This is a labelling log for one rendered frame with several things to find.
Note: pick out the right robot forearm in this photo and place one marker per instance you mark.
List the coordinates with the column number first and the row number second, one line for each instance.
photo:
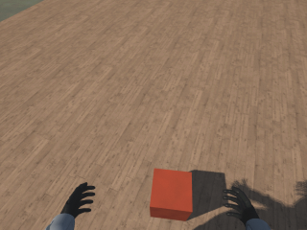
column 257, row 224

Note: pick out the carton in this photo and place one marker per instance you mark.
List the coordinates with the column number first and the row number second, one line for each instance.
column 171, row 196

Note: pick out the left robot hand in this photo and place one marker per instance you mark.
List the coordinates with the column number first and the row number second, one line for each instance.
column 74, row 202

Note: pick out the right robot hand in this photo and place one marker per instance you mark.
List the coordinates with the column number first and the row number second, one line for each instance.
column 244, row 207

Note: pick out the left robot forearm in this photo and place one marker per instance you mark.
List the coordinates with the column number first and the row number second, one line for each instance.
column 62, row 221

